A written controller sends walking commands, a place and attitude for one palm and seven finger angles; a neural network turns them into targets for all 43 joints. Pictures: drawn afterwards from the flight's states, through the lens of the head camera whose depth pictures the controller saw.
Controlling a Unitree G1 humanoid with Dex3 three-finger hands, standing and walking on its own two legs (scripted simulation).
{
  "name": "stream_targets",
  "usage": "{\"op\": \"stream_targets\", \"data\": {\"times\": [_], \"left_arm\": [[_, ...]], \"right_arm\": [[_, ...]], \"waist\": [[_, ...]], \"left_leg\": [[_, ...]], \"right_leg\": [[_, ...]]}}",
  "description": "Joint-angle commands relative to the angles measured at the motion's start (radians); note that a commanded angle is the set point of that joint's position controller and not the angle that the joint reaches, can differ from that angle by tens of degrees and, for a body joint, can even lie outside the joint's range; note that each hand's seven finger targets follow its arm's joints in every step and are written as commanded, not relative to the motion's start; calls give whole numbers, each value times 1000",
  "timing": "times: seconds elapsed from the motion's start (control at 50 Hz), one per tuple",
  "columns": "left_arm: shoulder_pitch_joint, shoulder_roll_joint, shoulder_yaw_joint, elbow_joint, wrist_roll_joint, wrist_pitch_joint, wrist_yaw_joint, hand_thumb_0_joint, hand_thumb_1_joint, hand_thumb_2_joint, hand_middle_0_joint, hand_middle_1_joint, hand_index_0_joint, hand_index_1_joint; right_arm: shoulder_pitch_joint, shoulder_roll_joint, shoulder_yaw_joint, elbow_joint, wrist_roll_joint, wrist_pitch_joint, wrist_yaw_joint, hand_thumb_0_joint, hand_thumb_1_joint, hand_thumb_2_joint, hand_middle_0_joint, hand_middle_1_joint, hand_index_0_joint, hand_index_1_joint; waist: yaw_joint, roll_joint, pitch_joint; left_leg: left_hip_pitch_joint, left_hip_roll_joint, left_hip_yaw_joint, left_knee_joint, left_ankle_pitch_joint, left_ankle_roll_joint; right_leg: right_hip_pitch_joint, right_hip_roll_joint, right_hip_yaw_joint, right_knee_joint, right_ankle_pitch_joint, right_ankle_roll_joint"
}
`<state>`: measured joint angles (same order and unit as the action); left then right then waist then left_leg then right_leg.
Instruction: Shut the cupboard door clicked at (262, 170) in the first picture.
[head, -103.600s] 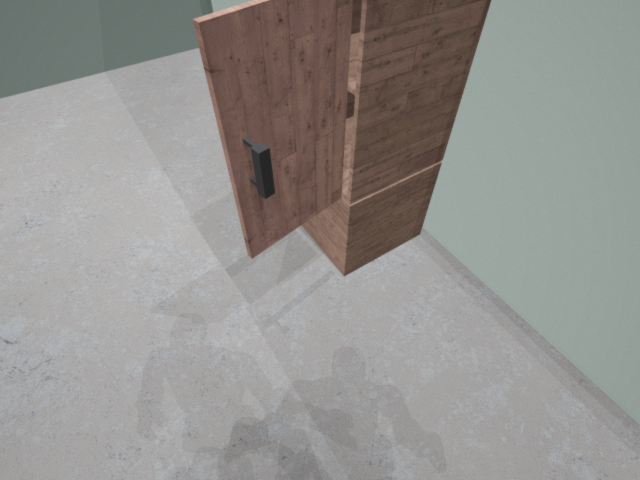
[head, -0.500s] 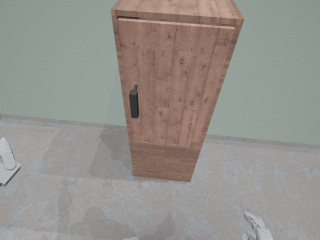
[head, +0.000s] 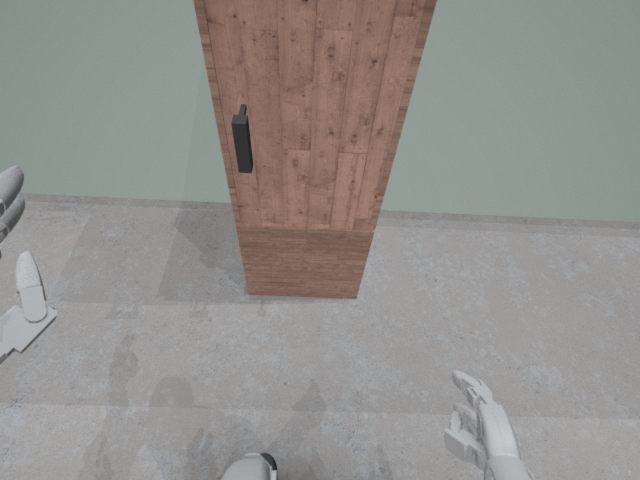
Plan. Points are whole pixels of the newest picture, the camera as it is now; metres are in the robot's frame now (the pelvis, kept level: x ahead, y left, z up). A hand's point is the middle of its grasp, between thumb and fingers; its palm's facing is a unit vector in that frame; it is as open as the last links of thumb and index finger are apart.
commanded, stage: stop stepping back and stand still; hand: left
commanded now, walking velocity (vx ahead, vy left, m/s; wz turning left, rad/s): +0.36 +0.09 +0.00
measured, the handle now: (244, 138) +0.71 +0.19 -0.03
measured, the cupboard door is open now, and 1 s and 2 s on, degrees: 0 0 0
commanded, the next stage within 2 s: let the arm hang, fingers relaxed in 1.18 s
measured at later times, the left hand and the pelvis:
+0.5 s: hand out of the picture +0.12 +0.26 +0.18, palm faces +0.42 -0.80 -0.44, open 7.4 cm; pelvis -0.08 +0.00 +0.01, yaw +1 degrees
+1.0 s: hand out of the picture +0.14 +0.30 +0.18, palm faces +0.44 -0.78 -0.45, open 7.4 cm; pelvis -0.06 +0.03 +0.01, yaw +1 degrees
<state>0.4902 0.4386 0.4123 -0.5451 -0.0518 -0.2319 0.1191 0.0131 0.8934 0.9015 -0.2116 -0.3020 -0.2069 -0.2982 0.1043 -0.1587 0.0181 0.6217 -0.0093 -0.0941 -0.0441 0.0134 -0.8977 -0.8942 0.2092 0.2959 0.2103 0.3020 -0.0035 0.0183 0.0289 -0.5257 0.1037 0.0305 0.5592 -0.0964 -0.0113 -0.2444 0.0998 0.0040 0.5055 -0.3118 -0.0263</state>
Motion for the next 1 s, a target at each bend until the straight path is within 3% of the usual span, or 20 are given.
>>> {"op": "stream_targets", "data": {"times": [0.0,0.04,0.08,0.12,0.14,0.16,0.18,0.26,0.36,0.42,0.48,0.5,0.54,0.6,0.68,0.72,0.76,0.78,0.82,0.98], "left_arm": [[198,259,254,-157,-21,-43,48,0,900,900,-200,-300,-200,-300],[149,226,230,-136,-19,-20,59,0,900,900,-200,-300,-200,-300],[62,203,197,-110,-19,-8,68,0,900,900,-200,-300,-200,-300],[29,169,146,-72,-11,-11,67,0,900,900,-200,-300,-200,-300],[21,172,139,-62,-4,-10,71,0,900,900,-200,-300,-200,-300],[4,169,121,-80,-6,-10,70,0,900,900,-200,-300,-200,-300],[-43,168,106,-116,-1,-14,66,0,900,900,-200,-300,-200,-300],[-98,107,45,-159,32,-17,68,0,900,900,-200,-300,-200,-300],[-25,151,115,-164,41,-19,68,0,900,900,-200,-300,-200,-300],[29,175,161,-144,19,-21,69,0,900,900,-200,-300,-200,-300],[78,156,156,-82,-9,-3,65,0,900,900,-200,-300,-200,-300],[74,139,135,-64,-11,3,67,0,900,900,-200,-300,-200,-300],[25,128,110,-39,-1,-7,65,0,900,900,-200,-300,-200,-300],[-114,120,66,9,19,-17,65,0,900,900,-200,-300,-200,-300],[-206,144,53,-27,22,-21,68,0,900,900,-200,-300,-200,-300],[-171,145,65,-92,19,-27,64,0,900,900,-200,-300,-200,-300],[-123,166,106,-160,13,-39,64,0,900,900,-200,-300,-200,-300],[-98,179,121,-164,9,-42,64,0,900,900,-200,-300,-200,-300],[-59,177,140,-206,11,-43,60,0,900,900,-200,-300,-200,-300],[120,138,158,-101,-12,-22,57,0,900,900,-200,-300,-200,-300]], "right_arm": [[-10,-124,-64,-188,27,-7,-26,0,-900,-900,200,300,200,300],[-4,-128,-48,-173,15,1,-34,0,-900,-900,200,300,200,300],[19,-163,-47,-154,11,-11,-48,0,-900,-900,200,300,200,300],[49,-192,-53,-148,16,-35,-61,0,-900,-900,200,300,200,300],[60,-195,-55,-152,21,-44,-64,0,-900,-900,200,300,200,300],[64,-193,-49,-149,15,-50,-65,0,-900,-900,200,300,200,300],[51,-193,-49,-144,9,-60,-66,0,-900,-900,200,300,200,300],[55,-192,-48,-142,9,-92,-58,0,-900,-900,200,300,200,300],[46,-178,-52,-144,-6,-92,-44,0,-900,-900,200,300,200,300],[45,-163,-49,-137,-16,-72,-36,0,-900,-900,200,300,200,300],[46,-166,-67,-133,-4,-42,-21,0,-900,-900,200,300,200,300],[47,-160,-64,-129,6,-30,-18,0,-900,-900,200,300,200,300],[50,-168,-60,-126,9,-25,-15,0,-900,-900,200,300,200,300],[36,-163,-49,-112,4,-30,-22,0,-900,-900,200,300,200,300],[20,-166,-58,-111,7,-46,-37,0,-900,-900,200,300,200,300],[25,-174,-65,-121,8,-56,-37,0,-900,-900,200,300,200,300],[32,-186,-70,-142,14,-57,-37,0,-900,-900,200,300,200,300],[41,-189,-73,-149,20,-56,-38,0,-900,-900,200,300,200,300],[42,-163,-57,-153,12,-58,-32,0,-900,-900,200,300,200,300],[59,-165,-60,-156,20,-50,-20,0,-900,-900,200,300,200,300]], "waist": [[15,-115,-272],[-6,-81,-169],[-27,-33,-85],[-20,54,-61],[-16,53,-88],[-18,129,-116],[-9,205,-112],[-12,208,-60],[-8,175,-84],[-10,114,-137],[-3,-143,-158],[0,-167,-107],[-8,-121,-54],[-14,-68,29],[0,-102,31],[3,-19,-12],[6,96,-100],[9,91,-122],[6,171,-141],[-4,67,-215]], "left_leg": [[109,-91,-44,251,-284,-7],[90,-79,-64,178,-265,-4],[206,-79,-60,-45,-162,9],[249,-25,-126,-191,-27,35],[272,7,-164,-200,84,49],[277,36,-211,-236,127,41],[269,56,-240,-286,47,28],[96,88,-307,-443,-544,54],[29,44,-240,-418,-609,47],[119,-7,-173,-260,-420,30],[84,-87,-58,116,-242,20],[9,-94,-53,234,-260,15],[-112,-78,-74,351,-295,11],[-21,-49,-52,246,-247,20],[230,-83,35,23,-143,39],[353,-70,-4,-82,-53,53],[467,20,-100,-92,158,91],[469,56,-143,-103,199,98],[412,73,-189,-148,257,110],[366,2,-37,-80,220,26]], "right_leg": [[11,-344,237,-132,406,-53],[-32,-325,253,-167,209,-92],[-100,-236,162,-171,59,-38],[-47,-120,89,-120,109,14],[-6,-94,63,-80,208,27],[10,-89,22,-34,196,35],[7,-80,11,-14,110,39],[98,-62,22,39,48,48],[195,-41,-28,-29,-13,23],[162,-105,25,-133,-37,-32],[101,-310,352,-276,-143,-129],[91,-370,414,-302,-142,-165],[138,-395,407,-266,-5,-193],[28,-358,282,-225,108,-157],[-65,-296,180,-203,85,-88],[-59,-238,121,-103,200,-37],[-77,-145,49,30,270,40],[-68,-122,25,57,224,54],[-19,-99,-17,77,134,44],[101,-136,45,-62,368,15]]}}
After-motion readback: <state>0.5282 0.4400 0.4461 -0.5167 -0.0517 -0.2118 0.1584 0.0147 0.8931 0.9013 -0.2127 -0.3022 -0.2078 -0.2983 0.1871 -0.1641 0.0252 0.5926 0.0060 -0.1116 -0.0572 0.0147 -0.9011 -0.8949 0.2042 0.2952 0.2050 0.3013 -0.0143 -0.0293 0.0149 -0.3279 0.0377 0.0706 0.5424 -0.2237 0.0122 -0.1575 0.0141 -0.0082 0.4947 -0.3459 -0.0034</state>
